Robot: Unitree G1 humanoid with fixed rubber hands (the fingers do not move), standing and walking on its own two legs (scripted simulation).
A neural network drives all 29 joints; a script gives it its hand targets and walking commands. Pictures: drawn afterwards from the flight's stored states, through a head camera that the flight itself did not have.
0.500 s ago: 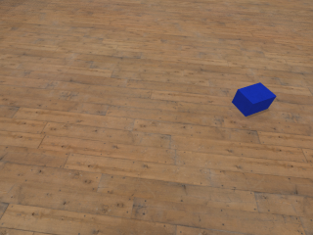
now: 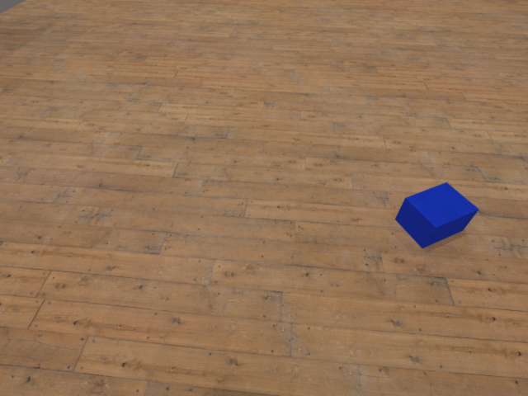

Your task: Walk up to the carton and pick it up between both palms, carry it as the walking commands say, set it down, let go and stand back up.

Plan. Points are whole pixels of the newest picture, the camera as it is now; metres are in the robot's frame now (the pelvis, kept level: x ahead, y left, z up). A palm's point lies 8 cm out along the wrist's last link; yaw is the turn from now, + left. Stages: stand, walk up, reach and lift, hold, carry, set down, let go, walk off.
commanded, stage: walk up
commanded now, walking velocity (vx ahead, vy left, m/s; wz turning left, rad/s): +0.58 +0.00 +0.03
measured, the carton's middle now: (434, 214) +1.06 -0.77 -0.69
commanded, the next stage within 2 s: none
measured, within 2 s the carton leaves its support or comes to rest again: neither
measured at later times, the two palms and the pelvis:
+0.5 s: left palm (109, 314) +0.30 +0.32 -0.14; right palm (365, 345) +0.26 -0.16 -0.13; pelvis +0.28 +0.08 +0.01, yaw -7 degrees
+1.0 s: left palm (171, 214) +0.54 +0.25 -0.12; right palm (400, 279) +0.40 -0.26 -0.13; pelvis +0.38 +0.01 -0.01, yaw -18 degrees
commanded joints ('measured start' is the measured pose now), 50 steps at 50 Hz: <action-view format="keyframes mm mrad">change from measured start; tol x64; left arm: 1 100 70 0 -5 3 -27 6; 50 -37 220 63 -244 14 90 14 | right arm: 1 22 -27 -8 -63 1 21 11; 50 -5 -86 -24 -200 19 103 -41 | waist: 1 -3 -53 112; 50 -48 -75 -53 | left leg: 1 -139 34 -4 -66 101 -18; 28 400 172 124 -798 855 41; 50 36 -30 -17 -64 -164 -113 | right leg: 1 22 -299 280 -323 79 -124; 14 211 -232 96 127 654 27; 18 -367 -81 250 861 -223 61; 38 -187 -45 95 215 -51 37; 41 241 -433 573 15 1159 -214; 43 165 -456 606 -14 1085 -258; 44 157 -321 526 -107 -29 -186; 45 -9 -332 469 -32 864 -204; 46 18 -254 472 -125 53 -155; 50 -2 -220 471 -112 263 -147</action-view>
